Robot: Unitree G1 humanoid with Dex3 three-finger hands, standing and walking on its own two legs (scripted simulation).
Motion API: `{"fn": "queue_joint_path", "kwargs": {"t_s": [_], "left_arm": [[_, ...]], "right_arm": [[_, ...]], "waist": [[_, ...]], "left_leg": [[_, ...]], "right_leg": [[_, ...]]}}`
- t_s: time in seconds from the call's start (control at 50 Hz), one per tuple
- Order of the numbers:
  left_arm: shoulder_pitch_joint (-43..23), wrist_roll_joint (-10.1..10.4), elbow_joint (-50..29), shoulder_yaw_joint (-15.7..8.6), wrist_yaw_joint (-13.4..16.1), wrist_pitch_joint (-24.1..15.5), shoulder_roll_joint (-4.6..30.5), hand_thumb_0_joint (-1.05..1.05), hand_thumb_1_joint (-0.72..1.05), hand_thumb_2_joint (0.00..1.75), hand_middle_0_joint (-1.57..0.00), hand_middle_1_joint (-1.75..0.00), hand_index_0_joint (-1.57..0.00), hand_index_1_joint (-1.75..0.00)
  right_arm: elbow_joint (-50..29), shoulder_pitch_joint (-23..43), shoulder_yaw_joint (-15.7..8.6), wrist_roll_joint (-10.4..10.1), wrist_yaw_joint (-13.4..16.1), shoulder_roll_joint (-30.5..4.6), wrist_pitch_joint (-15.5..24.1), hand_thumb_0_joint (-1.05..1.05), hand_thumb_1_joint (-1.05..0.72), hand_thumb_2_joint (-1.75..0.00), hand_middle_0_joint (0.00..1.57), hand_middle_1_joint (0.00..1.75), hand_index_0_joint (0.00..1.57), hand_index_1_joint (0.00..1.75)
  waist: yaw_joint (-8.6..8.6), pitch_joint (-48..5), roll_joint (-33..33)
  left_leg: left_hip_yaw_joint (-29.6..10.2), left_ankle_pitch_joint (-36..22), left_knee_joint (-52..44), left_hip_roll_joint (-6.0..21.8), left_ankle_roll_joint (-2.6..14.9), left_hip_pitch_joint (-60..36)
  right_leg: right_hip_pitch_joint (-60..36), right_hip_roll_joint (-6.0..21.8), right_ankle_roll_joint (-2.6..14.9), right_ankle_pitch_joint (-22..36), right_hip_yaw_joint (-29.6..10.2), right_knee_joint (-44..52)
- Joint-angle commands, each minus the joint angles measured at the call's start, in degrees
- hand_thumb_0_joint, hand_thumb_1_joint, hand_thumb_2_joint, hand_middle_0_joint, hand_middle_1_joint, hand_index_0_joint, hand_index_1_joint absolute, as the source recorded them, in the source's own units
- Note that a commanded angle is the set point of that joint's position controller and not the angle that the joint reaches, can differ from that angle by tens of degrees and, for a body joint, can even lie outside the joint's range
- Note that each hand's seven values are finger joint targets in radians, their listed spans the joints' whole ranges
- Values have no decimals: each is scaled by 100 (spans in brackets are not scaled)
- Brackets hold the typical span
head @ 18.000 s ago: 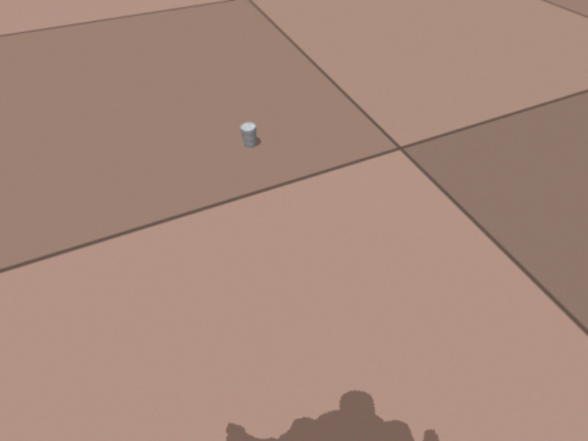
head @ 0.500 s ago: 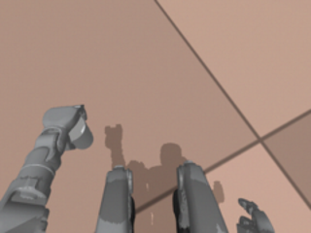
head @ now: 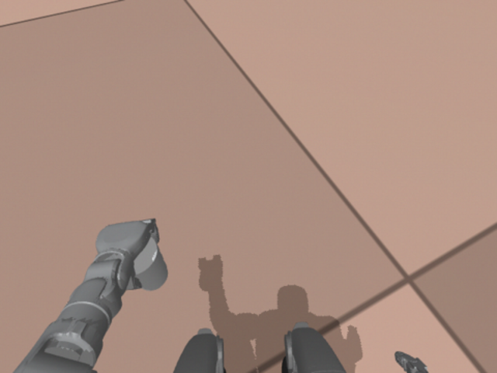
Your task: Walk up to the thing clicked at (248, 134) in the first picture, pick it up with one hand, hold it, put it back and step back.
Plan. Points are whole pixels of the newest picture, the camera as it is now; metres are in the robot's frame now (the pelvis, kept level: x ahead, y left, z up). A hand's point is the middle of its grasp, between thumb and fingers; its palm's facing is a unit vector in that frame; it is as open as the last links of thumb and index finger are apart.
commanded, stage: lift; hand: left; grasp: from above
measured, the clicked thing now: (144, 265) +0.34 +0.22 -0.14
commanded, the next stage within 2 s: hold in 0.34 s
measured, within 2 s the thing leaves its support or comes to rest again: neither
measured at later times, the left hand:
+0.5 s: hand (128, 235) +0.35 +0.21 -0.02, palm faces -0.47 -0.09 -0.88, open 11.0 cm
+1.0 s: hand (117, 224) +0.35 +0.22 +0.02, palm faces -0.47 -0.06 -0.88, open 10.9 cm
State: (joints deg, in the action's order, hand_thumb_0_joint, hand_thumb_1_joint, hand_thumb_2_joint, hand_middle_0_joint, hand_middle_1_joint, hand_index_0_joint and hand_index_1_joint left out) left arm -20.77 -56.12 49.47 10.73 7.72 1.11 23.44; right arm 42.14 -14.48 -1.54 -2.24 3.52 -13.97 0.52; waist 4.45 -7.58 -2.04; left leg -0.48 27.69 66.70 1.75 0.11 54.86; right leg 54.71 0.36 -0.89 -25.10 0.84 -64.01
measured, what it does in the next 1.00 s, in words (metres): rises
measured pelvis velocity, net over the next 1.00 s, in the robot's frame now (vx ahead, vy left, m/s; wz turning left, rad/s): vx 0.05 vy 0.00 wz -0.01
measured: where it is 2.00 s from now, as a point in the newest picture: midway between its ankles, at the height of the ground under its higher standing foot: outside the picture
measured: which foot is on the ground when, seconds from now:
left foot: down 0.00-1.00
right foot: down 0.00-1.00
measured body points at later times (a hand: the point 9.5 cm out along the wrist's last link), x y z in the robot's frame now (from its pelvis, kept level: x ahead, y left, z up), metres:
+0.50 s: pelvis +0.04 +0.00 +0.06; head +0.09 -0.01 +0.51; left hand +0.37 +0.22 +0.03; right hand +0.13 -0.27 -0.06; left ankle +0.04 +0.12 -0.65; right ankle +0.06 -0.13 -0.65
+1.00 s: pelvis +0.05 +0.00 +0.08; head +0.08 -0.01 +0.53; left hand +0.37 +0.22 +0.07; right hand +0.16 -0.27 -0.04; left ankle +0.04 +0.12 -0.65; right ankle +0.06 -0.13 -0.65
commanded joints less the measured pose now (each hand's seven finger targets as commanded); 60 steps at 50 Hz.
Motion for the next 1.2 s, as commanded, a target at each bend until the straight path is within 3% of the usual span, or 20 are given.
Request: {"fn": "queue_joint_path", "kwargs": {"t_s": [0.0, 0.12, 0.16, 0.34, 0.52, 0.6, 0.64, 0.68, 0.82, 0.92, 0.94, 1.18], "left_arm": [[-1887, -36, -1139, -513, 353, -47, 1190, 0, 42, 119, -86, -108, -84, -110], [-1856, -83, -1266, -560, 463, 24, 1197, 0, 43, 119, -88, -105, -85, -108], [-1782, -80, -1307, -542, 481, 57, 1144, 0, 45, 121, -89, -106, -86, -109], [-1512, 32, -1169, -372, 314, 124, 860, 0, 49, 125, -90, -110, -89, -112], [-1534, -139, -1446, -438, 161, 4, 1055, 0, 50, 121, -89, -106, -88, -107], [-1515, -154, -1485, -435, 135, -15, 994, 0, 49, 121, -88, -106, -88, -107], [-1597, -173, -1645, -541, 158, -23, 1141, 0, 49, 119, -87, -108, -87, -108], [-1426, -172, -1566, -438, 116, -2, 972, 0, 46, 120, -87, -105, -86, -106], [-1387, -136, -1864, -388, -99, 15, 954, 0, 47, 118, -84, -108, -85, -107], [-1274, -97, -1795, -388, -238, 26, 986, 0, 48, 120, -86, -109, -86, -108], [-1340, -92, -1988, -401, -257, 12, 1022, 0, 46, 119, -86, -107, -86, -107], [-1303, -99, -2232, -493, -409, -49, 1117, 0, 45, 122, -85, -109, -85, -110]], "right_arm": [[-534, -143, -292, 5, 53, -837, 207, 0, -91, -91, 20, 30, 20, 30], [-515, -199, -312, 11, 14, -876, 177, 0, -91, -91, 20, 30, 20, 30], [-524, -168, -324, 11, 7, -851, 161, 0, -91, -91, 20, 30, 20, 30], [-488, -169, -375, -18, -26, -840, 131, 0, -91, -90, 20, 30, 20, 30], [-556, -63, -405, -26, -44, -868, 67, 0, -91, -90, 20, 30, 20, 30], [-569, -46, -414, -28, -65, -872, 38, 0, -91, -90, 20, 30, 20, 30], [-626, 4, -423, -33, -66, -880, 16, 0, -91, -90, 20, 30, 20, 30], [-618, 18, -433, -37, -82, -874, 2, 0, -91, -90, 20, 30, 20, 30], [-706, 53, -455, -52, -112, -892, -54, 0, -91, -90, 20, 30, 20, 30], [-811, 141, -434, -63, -108, -909, -94, 0, -91, -90, 20, 30, 20, 30], [-855, 192, -428, -72, -105, -892, -97, 0, -91, -90, 20, 30, 20, 30], [-966, 357, -392, -83, -90, -891, -139, 0, -91, -90, 20, 30, 20, 30]], "waist": [[-33, -1746, -238], [-37, -1668, -222], [-113, -1678, -178], [-110, -1453, 41], [-163, -1464, 68], [-180, -1357, 6], [-259, -1413, -57], [-216, -1327, -9], [-277, -1362, -83], [-273, -1021, 53], [-350, -1063, -27], [-366, -1021, 5]], "left_leg": [[-75, -774, -1537, -202, 27, -1748], [-5, -1181, -1956, -222, 12, -2314], [2, -1307, -2094, -234, 13, -2485], [66, -1980, -2551, -248, 12, -3040], [161, -2587, -2796, -284, 28, -3465], [126, -2750, -2956, -261, -4, -3692], [140, -2700, -3048, -282, -16, -3778], [158, -2830, -3059, -280, -7, -3821], [134, -3157, -3214, -229, -30, -4095], [125, -2889, -3407, -211, -14, -4019], [119, -2871, -3454, -212, -23, -4081], [186, -2631, -3679, -241, 33, -4233]], "right_leg": [[-1399, -227, 202, 608, -27, 1395], [-1892, -196, 187, 993, -65, 1835], [-2146, -190, 179, 1109, -87, 1995], [-2795, -179, 133, 1737, -112, 2524], [-3288, -173, 105, 2377, -151, 2799], [-3286, -196, 137, 2391, -106, 2872], [-3436, -188, 137, 2351, -122, 2954], [-3439, -183, 129, 2486, -131, 2980], [-3596, -224, 151, 2621, -74, 3045], [-3647, -235, 159, 2407, -55, 3223], [-3709, -230, 165, 2375, -54, 3239], [-3936, -191, 148, 2241, -115, 3476]]}}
